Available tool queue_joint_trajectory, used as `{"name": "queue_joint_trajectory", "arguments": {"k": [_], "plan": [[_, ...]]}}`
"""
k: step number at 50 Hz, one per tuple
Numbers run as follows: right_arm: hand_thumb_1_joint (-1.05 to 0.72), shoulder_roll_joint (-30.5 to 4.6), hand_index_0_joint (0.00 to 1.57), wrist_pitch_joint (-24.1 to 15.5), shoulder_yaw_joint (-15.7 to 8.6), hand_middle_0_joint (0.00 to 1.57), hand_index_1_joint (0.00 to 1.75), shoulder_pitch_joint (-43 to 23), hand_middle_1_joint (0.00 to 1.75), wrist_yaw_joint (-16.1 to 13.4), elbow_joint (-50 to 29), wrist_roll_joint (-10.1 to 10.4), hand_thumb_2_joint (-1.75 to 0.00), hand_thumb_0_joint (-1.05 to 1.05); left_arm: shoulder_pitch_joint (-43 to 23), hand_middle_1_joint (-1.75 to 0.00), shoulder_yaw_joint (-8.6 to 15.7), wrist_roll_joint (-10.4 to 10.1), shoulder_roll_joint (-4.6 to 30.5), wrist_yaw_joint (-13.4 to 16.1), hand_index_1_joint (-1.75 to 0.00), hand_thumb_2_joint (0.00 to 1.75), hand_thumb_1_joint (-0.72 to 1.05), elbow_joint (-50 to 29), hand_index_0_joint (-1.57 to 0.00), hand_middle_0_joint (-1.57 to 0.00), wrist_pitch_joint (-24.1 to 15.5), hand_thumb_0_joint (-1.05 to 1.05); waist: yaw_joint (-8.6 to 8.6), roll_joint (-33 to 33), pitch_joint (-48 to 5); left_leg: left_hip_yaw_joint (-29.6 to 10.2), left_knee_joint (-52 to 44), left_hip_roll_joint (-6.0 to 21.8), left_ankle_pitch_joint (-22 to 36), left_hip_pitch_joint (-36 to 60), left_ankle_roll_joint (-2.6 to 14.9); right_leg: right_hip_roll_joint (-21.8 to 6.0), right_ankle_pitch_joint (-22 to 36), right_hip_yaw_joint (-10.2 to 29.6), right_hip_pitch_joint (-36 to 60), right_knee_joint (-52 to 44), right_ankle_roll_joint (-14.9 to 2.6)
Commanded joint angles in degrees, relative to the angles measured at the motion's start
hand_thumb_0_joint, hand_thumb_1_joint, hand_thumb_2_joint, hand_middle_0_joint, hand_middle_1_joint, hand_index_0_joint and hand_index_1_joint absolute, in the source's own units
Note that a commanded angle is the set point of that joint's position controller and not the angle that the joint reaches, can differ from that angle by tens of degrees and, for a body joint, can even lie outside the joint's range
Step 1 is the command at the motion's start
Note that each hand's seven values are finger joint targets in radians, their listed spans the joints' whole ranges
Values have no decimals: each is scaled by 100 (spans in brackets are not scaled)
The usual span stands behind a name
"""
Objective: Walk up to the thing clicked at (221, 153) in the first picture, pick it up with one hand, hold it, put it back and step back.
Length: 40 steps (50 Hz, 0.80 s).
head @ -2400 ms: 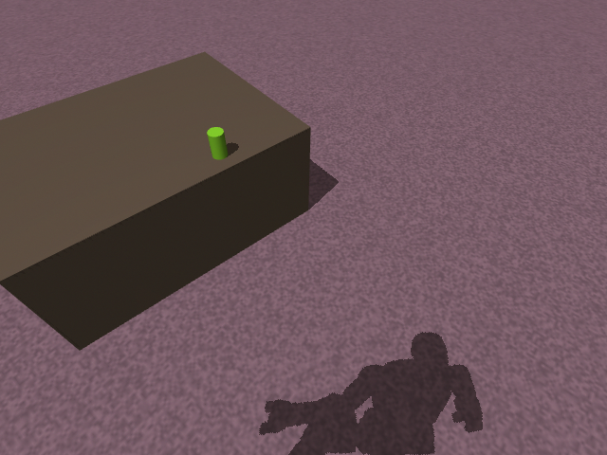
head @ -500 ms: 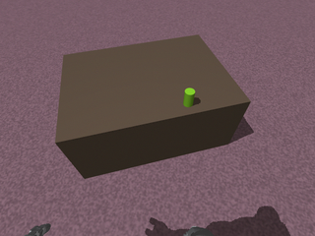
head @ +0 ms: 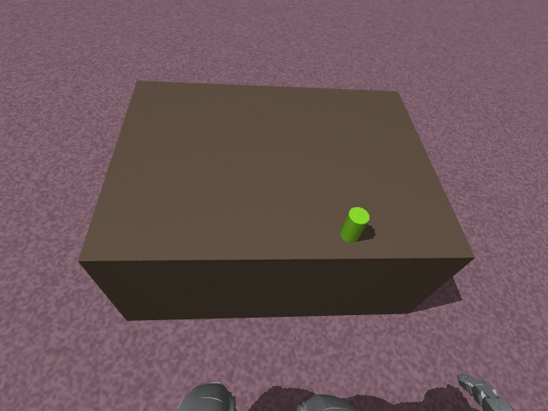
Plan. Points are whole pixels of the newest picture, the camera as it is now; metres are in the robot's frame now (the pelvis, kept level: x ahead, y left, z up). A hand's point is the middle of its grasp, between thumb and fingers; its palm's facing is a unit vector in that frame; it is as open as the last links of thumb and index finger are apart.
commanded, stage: walk up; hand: right
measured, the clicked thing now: (354, 225) +0.58 -0.20 -0.25
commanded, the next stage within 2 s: stand in 1.94 s
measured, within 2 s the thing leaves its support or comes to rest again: neither
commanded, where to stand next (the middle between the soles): +0.19 -0.08 m, yaw +5 degrees
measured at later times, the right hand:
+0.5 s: hand (498, 386) +0.19 -0.39 -0.15, palm faces -0.15 +0.92 -0.36, open 7.4 cm
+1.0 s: hand (462, 333) +0.27 -0.33 -0.13, palm faces -0.18 +0.91 -0.38, open 7.4 cm
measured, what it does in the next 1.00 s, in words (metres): walks ahead: right foot, then left foot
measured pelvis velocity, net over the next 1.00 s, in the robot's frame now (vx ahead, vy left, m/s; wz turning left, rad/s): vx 0.11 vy -0.10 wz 0.16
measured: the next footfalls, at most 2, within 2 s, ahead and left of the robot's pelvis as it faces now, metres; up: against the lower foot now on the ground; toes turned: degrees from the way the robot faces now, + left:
right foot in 0.30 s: +0.19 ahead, -0.23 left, +0.00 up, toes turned +5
left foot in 0.72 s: +0.17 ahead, +0.01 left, +0.00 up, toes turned +9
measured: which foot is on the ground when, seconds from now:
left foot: down 0.00-0.30, up 0.32-0.70, down 0.72-1.00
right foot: up 0.00-0.28, down 0.30-1.00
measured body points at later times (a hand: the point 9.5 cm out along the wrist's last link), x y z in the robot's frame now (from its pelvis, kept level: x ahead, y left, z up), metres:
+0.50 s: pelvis +0.10 -0.12 +0.01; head +0.13 -0.15 +0.46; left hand +0.13 +0.21 -0.08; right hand +0.20 -0.43 -0.12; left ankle +0.12 +0.03 -0.67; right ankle +0.15 -0.23 -0.71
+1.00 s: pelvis +0.11 -0.10 +0.01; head +0.12 -0.09 +0.45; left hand +0.12 +0.23 -0.12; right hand +0.28 -0.38 -0.10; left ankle +0.13 +0.00 -0.71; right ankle +0.15 -0.24 -0.71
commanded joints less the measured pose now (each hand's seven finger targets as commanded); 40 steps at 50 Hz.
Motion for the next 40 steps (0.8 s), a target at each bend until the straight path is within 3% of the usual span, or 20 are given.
{"name": "queue_joint_trajectory", "arguments": {"k": [1, 4, 8, 10, 13, 14, 15, 16, 17, 18, 21, 26, 29, 31, 35, 36, 37, 38, 39, 40], "plan": [[-90, -1613, 20, -156, -505, 20, 30, 626, 30, -177, -247, 69, -90, 0, 228, -30, 494, -71, 1311, 51, -30, 90, 90, -474, -20, -20, -163, 0, -265, 758, -219, -2133, -1911, 1768, 1342, 781, 979, -614, 438, 758, -1237, 139, 91], [-90, -1634, 20, -225, -485, 20, 30, 490, 30, -102, -249, -8, -90, 0, 366, -30, 497, -71, 1142, -55, -30, 90, 90, -385, -20, -20, -134, 0, -150, 1204, -196, -1357, -1925, 1280, 1122, 274, 873, -590, 927, 502, -757, -600, 179], [-90, -1860, 20, -226, -544, 20, 30, 343, 30, 9, -248, -33, -90, 0, -55, -30, 494, -52, 1120, -142, -30, 90, 90, -389, -20, -20, -151, 0, -260, 1714, -101, -1321, -2252, 1137, -929, -114, 891, -573, 1244, 224, -579, -1774, 263], [-90, -1805, 20, -129, -493, 20, 30, 119, 30, 30, -266, -90, -90, 0, -108, -30, 490, -82, 1101, -84, -30, 90, 90, -270, -20, -20, -219, 0, -233, 1843, -177, -1242, -2022, 1016, -1035, -449, 795, -396, 1342, 67, -76, -2284, 274], [-90, -1555, 20, 56, -397, 20, 30, -112, 30, 10, -275, -83, -90, 0, 261, -30, 521, -66, 1111, 61, -30, 90, 90, 69, -20, -20, -354, 0, 104, 1322, -537, -939, -778, 815, -532, -970, 573, -22, 1665, -227, 1256, -3048, 247], [-90, -1228, 20, 120, -287, 20, 30, 120, 30, -15, -217, -89, -90, 0, 482, -30, 557, -35, 1218, 129, -30, 90, 90, 156, -20, -20, -418, 0, 208, 598, -708, -747, 208, 554, -431, -1058, 401, -29, 1375, 16, 1680, -3469, 258], [-90, -745, 20, 154, -141, 20, 30, 368, 30, -41, -235, -55, -90, 0, 682, -30, 633, 47, 1596, 202, -30, 90, 90, 166, -20, -20, -484, 0, 320, -857, -687, -395, 1687, -40, -1164, -1437, 171, -900, 497, 1268, 1635, -4444, 77], [-90, -591, 20, 185, -69, 20, 30, 660, 30, -75, -234, -36, -90, 0, 309, -30, 626, 63, 1920, 236, -30, 90, 90, -101, -20, -20, -544, 0, 68, -1225, -535, -767, 2322, -361, -1665, -1876, -123, -2098, 367, 3199, 1256, -5158, -286], [-90, -1155, 20, 201, -247, 20, 30, 598, 30, -153, -95, -56, -90, 0, -233, -30, 620, 9, 2117, 248, -30, 90, 90, -190, -20, -20, -507, 0, -25, -970, -500, -978, 2659, -57, -1646, -1734, -134, -2485, 494, 3627, 987, -5191, -990], [-90, -1409, 20, 175, -317, 20, 30, 479, 30, -177, 3, -47, -90, 0, -431, -30, 612, -32, 2069, 247, -30, 90, 90, -231, -20, -20, -479, 0, -67, -835, -395, -1078, 2719, 145, -1599, -1653, -154, -2464, 780, 3477, 789, -5114, -1248], [-90, -1255, 20, 187, -299, 20, 30, 689, 30, -106, 428, 44, -90, 0, -651, -30, 392, -59, 1517, 303, -30, 90, 90, -112, -20, -20, -519, 0, -219, -697, -485, -911, 2149, 117, -1105, -1007, -165, -1453, 2085, 1293, 589, -4396, -789], [-90, -1053, 20, 371, -227, 20, 30, 203, 30, 9, 441, -78, -90, 0, -404, -30, 370, -51, 1540, 363, -30, 90, 90, -17, -20, -20, -562, 0, -32, -710, -551, -720, 1026, 123, -855, -760, -172, -1577, 3094, 1115, 874, -4239, -833], [-90, -1118, 20, 430, -271, 20, 30, -26, 30, 17, 413, -120, -90, 0, -571, -30, 338, -103, 1617, 405, -30, 90, 90, -72, -20, -20, -543, 0, -87, -608, -689, -554, 831, 170, -786, -466, -172, -1863, 4261, 1116, 862, -3991, -917], [-90, -1130, 20, 470, -298, 20, 30, -61, 30, 46, 423, -126, -90, 0, -693, -30, 311, -129, 1646, 443, -30, 90, 90, -101, -20, -20, -531, 0, -145, -477, -731, -441, 752, 134, -709, -208, -150, -1916, 4365, 1070, 690, -3863, -893], [-90, -1149, 20, 439, -349, 20, 30, 25, 30, 99, 540, -158, -90, 0, -909, -30, 207, -133, 1583, 482, -30, 90, 90, -53, -20, -20, -455, 0, -387, -90, -953, -444, -505, 43, -33, 805, 49, -1598, 3087, 698, 129, -3173, -569], [-90, -1264, 20, 405, -379, 20, 30, 110, 30, 76, 585, -188, -90, 0, -847, -30, 152, -132, 1417, 476, -30, 90, 90, -23, -20, -20, -434, 0, -430, 362, -1058, -930, -1018, 321, 190, 1070, 190, -1343, 2574, 435, -68, -2749, -353], [-90, -1596, 20, 377, -446, 20, 30, -43, 30, 68, 532, -244, -90, 0, -714, -30, 68, -182, 1113, 464, -30, 90, 90, -20, -20, -20, -413, 0, -302, 1344, -1128, -2337, -1379, 1171, 573, 1312, 531, -692, 1541, 13, -626, -2050, 26], [-90, -1787, 20, 381, -453, 20, 30, -400, 30, 60, 441, -151, -90, 0, -712, -30, 62, -226, 1082, 508, -30, 90, 90, 79, -20, -20, -356, 0, -279, 1656, -1022, -2882, -1533, 1698, 334, 1010, 1128, -69, -451, -180, -651, -1931, 151], [-90, -1728, 20, 407, -463, 20, 30, -464, 30, 85, 529, -118, -90, 0, -852, -30, 108, -166, 1301, 533, -30, 90, 90, 247, -20, -20, -351, 0, -380, 1595, -910, -2935, -1674, 1750, -79, 532, 1337, -230, -613, 118, -296, -1671, 150], [-90, -1547, 20, 434, -392, 20, 30, -569, 30, 80, 527, -122, -90, 0, -838, -30, 106, -167, 1301, 509, -30, 90, 90, 287, -20, -20, -378, 0, -304, 1394, -824, -2524, -1562, 1527, 174, 486, 1245, -204, -614, 145, -177, -1997, 153]]}}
